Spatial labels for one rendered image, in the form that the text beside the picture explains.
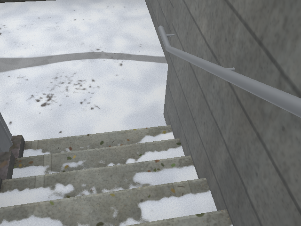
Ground stairs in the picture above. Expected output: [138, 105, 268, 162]
[0, 125, 233, 226]

